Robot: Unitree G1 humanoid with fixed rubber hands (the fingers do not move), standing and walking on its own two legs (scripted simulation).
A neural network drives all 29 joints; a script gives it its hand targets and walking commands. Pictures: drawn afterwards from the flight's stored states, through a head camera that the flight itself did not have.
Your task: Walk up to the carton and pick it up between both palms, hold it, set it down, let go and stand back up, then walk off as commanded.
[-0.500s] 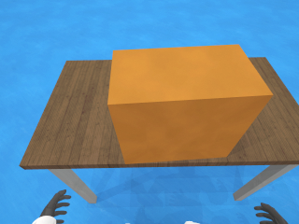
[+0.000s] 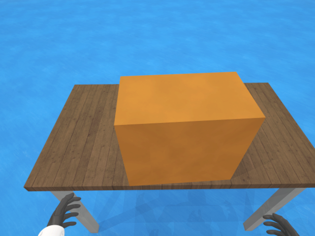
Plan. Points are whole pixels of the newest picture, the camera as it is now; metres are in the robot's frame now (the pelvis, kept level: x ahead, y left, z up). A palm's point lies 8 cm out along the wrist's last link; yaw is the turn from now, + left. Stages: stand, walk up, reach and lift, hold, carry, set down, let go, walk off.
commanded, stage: reach and lift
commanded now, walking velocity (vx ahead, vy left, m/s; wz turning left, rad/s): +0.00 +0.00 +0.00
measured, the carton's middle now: (179, 132) +0.41 -0.03 +0.04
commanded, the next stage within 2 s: none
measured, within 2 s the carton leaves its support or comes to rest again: neither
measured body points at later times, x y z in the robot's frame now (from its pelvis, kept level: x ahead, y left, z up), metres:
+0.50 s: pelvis +0.01 +0.00 +0.01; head +0.00 +0.01 +0.46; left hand +0.21 +0.26 +0.00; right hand +0.19 -0.28 -0.01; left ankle +0.00 +0.15 -0.73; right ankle +0.03 -0.13 -0.73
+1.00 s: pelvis +0.01 +0.00 +0.01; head +0.00 +0.01 +0.46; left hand +0.22 +0.24 +0.04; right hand +0.22 -0.27 +0.03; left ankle +0.00 +0.15 -0.73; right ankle +0.03 -0.13 -0.73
